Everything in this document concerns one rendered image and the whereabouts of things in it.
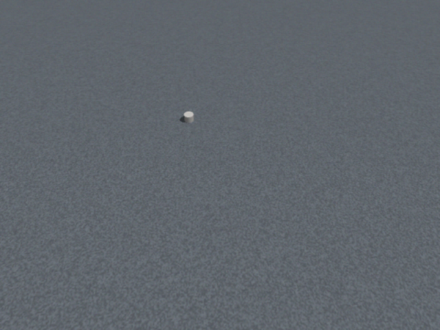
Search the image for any tin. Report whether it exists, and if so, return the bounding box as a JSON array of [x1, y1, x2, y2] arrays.
[[184, 111, 194, 123]]

